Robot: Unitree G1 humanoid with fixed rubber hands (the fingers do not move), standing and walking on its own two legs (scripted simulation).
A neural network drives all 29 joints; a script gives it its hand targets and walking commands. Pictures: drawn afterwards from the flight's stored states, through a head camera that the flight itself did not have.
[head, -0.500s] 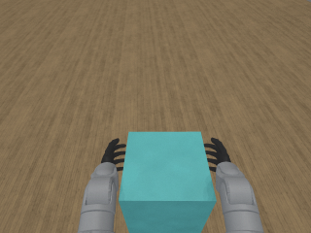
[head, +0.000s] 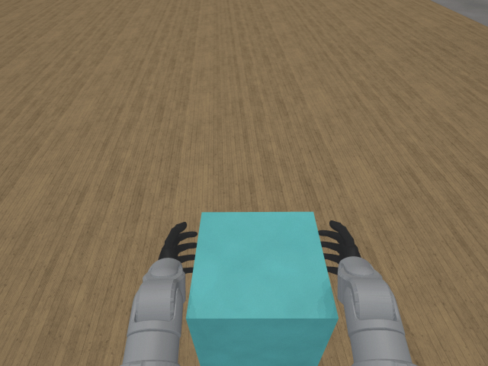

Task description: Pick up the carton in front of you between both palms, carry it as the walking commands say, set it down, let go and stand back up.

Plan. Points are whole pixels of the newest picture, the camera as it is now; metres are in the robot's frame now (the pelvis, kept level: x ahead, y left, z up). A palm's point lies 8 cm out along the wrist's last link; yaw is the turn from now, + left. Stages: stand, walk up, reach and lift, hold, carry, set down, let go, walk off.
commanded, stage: carry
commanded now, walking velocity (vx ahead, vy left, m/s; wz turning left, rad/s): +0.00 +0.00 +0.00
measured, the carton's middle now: (257, 295) +0.29 +0.00 -0.07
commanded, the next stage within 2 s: hold in 1.40 s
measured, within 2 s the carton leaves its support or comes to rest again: neither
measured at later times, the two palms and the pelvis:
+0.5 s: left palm (170, 283) +0.26 +0.14 +0.04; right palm (358, 282) +0.26 -0.15 +0.04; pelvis -0.03 -0.01 +0.00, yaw +0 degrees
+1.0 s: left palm (176, 288) +0.25 +0.13 +0.04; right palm (367, 288) +0.25 -0.16 +0.04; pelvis -0.04 -0.02 +0.00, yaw +0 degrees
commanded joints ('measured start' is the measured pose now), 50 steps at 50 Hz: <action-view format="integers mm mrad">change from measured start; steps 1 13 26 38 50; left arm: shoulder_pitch -471 -496 -492 -493 -494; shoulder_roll -920 -939 -937 -937 -937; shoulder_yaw -545 -540 -544 -542 -541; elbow -64 -49 -56 -52 -50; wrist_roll -264 -267 -267 -266 -267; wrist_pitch -46 -45 -45 -45 -46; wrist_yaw -260 -269 -269 -271 -272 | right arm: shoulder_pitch -461 -482 -481 -481 -482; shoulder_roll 927 947 946 945 946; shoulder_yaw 542 537 545 544 545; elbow -58 -48 -56 -53 -51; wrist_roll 260 260 264 263 264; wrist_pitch -42 -40 -39 -39 -39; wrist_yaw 260 266 266 266 267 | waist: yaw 2 2 2 1 1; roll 9 7 8 7 5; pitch -258 -256 -268 -270 -273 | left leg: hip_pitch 133 119 110 102 97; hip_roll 108 108 109 109 108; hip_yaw -102 -107 -108 -107 -104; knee -58 -83 -82 -77 -72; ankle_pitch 334 263 249 241 233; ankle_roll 8 6 1 -4 -9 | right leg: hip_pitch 34 0 -12 -21 -26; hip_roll -105 -104 -103 -103 -104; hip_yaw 86 96 103 107 110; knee -74 -95 -92 -90 -89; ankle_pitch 305 225 225 236 248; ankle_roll -10 -18 -25 -30 -35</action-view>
